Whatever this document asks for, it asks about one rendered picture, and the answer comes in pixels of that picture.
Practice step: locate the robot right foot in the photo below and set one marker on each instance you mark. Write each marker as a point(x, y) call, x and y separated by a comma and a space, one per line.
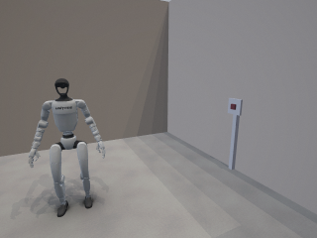
point(62, 209)

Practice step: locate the right robot hand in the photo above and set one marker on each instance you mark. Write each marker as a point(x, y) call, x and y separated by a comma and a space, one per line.
point(33, 153)

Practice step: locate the robot left upper arm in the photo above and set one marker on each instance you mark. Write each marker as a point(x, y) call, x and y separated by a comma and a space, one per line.
point(84, 109)

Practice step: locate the panel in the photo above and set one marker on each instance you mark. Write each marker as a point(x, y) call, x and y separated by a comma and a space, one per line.
point(235, 129)

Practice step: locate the left robot forearm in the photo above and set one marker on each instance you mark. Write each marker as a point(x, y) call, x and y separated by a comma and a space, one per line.
point(95, 131)

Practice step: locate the right robot forearm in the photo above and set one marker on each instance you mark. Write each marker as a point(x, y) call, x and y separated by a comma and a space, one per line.
point(38, 137)

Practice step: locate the left robot hand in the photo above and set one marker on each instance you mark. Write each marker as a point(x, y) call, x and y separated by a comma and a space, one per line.
point(102, 147)

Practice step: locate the robot right upper arm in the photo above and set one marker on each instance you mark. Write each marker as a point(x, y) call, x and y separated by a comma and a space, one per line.
point(45, 113)

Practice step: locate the robot head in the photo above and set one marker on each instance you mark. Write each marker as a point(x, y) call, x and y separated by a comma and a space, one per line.
point(62, 83)

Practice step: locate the button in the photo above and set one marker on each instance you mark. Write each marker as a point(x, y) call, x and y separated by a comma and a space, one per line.
point(233, 106)

